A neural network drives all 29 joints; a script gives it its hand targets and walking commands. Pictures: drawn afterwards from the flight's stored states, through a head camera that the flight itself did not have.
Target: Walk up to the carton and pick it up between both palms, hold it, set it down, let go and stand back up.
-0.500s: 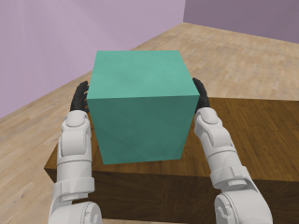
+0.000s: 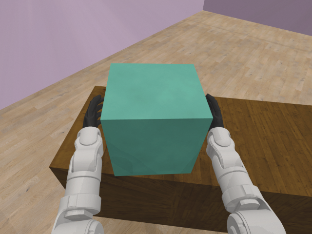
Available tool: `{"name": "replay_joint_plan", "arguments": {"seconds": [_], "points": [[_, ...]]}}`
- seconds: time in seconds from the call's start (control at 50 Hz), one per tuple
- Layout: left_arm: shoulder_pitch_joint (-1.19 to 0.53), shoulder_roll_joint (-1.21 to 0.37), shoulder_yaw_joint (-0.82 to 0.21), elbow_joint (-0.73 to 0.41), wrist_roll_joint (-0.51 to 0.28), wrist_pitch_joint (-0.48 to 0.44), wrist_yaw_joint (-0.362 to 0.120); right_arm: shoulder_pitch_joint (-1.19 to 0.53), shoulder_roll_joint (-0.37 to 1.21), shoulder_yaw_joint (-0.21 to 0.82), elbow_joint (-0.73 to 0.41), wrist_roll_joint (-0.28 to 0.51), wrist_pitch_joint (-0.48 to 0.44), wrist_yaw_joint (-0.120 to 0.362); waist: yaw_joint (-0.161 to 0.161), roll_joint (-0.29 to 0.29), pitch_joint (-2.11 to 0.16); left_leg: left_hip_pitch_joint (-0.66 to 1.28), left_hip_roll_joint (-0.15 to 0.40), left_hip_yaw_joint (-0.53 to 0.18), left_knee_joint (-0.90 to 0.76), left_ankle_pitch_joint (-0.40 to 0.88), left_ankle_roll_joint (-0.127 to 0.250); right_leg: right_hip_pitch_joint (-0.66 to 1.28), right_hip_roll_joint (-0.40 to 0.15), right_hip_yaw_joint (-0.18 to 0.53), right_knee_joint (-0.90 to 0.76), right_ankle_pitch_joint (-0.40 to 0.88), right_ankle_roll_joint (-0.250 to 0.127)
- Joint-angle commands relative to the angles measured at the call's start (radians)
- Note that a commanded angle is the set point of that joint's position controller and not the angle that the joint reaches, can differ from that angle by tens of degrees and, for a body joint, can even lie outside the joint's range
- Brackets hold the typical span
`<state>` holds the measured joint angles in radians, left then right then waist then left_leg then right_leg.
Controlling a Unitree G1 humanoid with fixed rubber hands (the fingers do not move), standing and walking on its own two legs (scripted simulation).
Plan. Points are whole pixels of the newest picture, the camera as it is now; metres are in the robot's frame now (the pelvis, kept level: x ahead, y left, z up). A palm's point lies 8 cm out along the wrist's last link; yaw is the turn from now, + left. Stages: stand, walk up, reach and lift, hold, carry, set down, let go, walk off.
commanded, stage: set down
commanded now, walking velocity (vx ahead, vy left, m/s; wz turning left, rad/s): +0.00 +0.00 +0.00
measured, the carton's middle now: (153, 121) +0.41 +0.00 +0.08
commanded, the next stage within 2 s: none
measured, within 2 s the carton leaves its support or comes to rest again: neither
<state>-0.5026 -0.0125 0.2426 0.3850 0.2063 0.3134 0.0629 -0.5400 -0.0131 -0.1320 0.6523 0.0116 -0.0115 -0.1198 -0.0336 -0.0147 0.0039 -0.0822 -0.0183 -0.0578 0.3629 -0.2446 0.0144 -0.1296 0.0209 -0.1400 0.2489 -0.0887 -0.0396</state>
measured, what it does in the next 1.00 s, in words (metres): stands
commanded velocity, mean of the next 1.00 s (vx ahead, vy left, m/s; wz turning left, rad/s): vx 0.00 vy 0.00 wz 0.00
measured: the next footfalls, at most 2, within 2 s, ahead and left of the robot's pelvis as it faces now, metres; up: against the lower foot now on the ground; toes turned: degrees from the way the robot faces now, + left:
none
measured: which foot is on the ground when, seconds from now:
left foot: down 0.00-1.00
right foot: down 0.00-1.00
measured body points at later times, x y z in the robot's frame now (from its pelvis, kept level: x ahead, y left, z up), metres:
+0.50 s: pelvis +0.01 +0.00 +0.00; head +0.01 +0.01 +0.45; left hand +0.40 +0.16 +0.08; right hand +0.39 -0.16 +0.09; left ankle -0.03 +0.10 -0.75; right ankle +0.03 -0.09 -0.75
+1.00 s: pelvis +0.02 +0.02 +0.00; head +0.04 +0.02 +0.45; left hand +0.41 +0.16 +0.04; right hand +0.41 -0.16 +0.06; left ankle -0.03 +0.10 -0.75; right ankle +0.03 -0.09 -0.75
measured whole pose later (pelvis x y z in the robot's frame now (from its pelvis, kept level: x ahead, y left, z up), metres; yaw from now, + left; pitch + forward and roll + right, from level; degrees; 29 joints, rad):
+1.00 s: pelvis +0.02 +0.02 +0.00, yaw -2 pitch +5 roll -2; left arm -0.63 -0.03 0.37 0.92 0.21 -0.08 0.09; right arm -0.64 0.02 -0.41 0.97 -0.25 -0.24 -0.05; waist 0.01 0.03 -0.05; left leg -0.19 -0.02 -0.02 0.35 -0.25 0.03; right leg -0.24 0.02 -0.10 0.22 -0.07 -0.02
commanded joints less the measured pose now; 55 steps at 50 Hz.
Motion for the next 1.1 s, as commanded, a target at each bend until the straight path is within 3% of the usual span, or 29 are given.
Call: {"name": "replay_joint_plan", "arguments": {"seconds": [0.0, 0.1, 0.18, 0.22, 0.28, 0.4, 0.44, 0.66, 1.0, 1.08], "points": [[-0.711, -0.613, -0.489, -0.125, -0.077, -0.093, -0.147, -0.756, 0.547, 0.385, -0.28, -0.01, -0.115, 0.11, -0.014, 0.065, -0.475, -0.063, 0.008, 0.03, -0.039, 0.394, -0.085, 0.412, -0.01, 0.036, 0.066, 0.272, 0.034], [-0.742, -0.622, -0.475, -0.117, -0.069, -0.133, -0.144, -0.749, 0.569, 0.378, -0.25, -0.019, -0.134, 0.121, -0.008, 0.057, -0.541, -0.052, 0.004, 0.034, -0.029, 0.454, -0.085, 0.437, -0.008, 0.04, 0.076, 0.34, 0.037], [-0.717, -0.616, -0.427, -0.04, -0.036, -0.14, -0.15, -0.732, 0.551, 0.33, -0.172, -0.043, -0.138, 0.126, -0.012, 0.041, -0.445, -0.066, 0.014, 0.041, -0.045, 0.424, -0.085, 0.415, -0.007, 0.039, 0.061, 0.308, 0.036], [-0.734, -0.634, -0.445, -0.055, -0.05, -0.158, -0.143, -0.752, 0.554, 0.34, -0.192, -0.043, -0.157, 0.129, -0.003, 0.058, -0.511, -0.035, 0.015, 0.042, -0.028, 0.476, -0.092, 0.414, -0.005, 0.037, 0.067, 0.329, 0.032], [-0.781, -0.636, -0.438, -0.048, -0.052, -0.201, -0.13, -0.78, 0.574, 0.342, -0.187, -0.055, -0.18, 0.137, 0.008, 0.039, -0.559, -0.047, 0.01, 0.043, -0.021, 0.504, -0.092, 0.434, -0.003, 0.035, 0.075, 0.366, 0.038], [-0.831, -0.639, -0.407, 0.04, -0.048, -0.261, -0.112, -0.784, 0.603, 0.293, -0.1, -0.096, -0.194, 0.152, 0.017, 0.05, -0.568, -0.106, 0.014, 0.05, -0.036, 0.432, -0.084, 0.417, -0.014, 0.048, 0.085, 0.354, 0.03], [-0.833, -0.631, -0.37, 0.082, -0.064, -0.274, -0.124, -0.775, 0.609, 0.25, -0.075, -0.132, -0.181, 0.161, 0.02, 0.03, -0.558, -0.17, -0.002, 0.066, -0.068, 0.344, -0.071, 0.492, -0.025, 0.065, 0.08, 0.39, 0.049], [-0.877, -0.597, -0.259, 0.233, -0.022, -0.373, -0.129, -0.745, 0.597, 0.125, 0.072, -0.246, -0.235, 0.186, 0.022, 0.034, -0.56, -0.189, 0.016, 0.083, -0.078, 0.358, -0.079, 0.496, -0.029, 0.063, 0.078, 0.363, 0.033], [-0.912, -0.595, -0.216, 0.383, 0.011, -0.534, -0.094, -0.739, 0.597, 0.056, 0.207, -0.325, -0.335, 0.194, 0.032, 0.053, -0.647, -0.183, 0.039, 0.082, -0.021, 0.506, -0.097, 0.415, -0.018, 0.067, 0.096, 0.398, 0.008], [-0.89, -0.573, -0.209, 0.405, 0.026, -0.579, -0.074, -0.715, 0.625, 0.032, 0.264, -0.337, -0.356, 0.199, 0.042, 0.074, -0.665, -0.174, 0.049, 0.083, 0.017, 0.608, -0.115, 0.349, -0.01, 0.054, 0.108, 0.376, -0.004]]}}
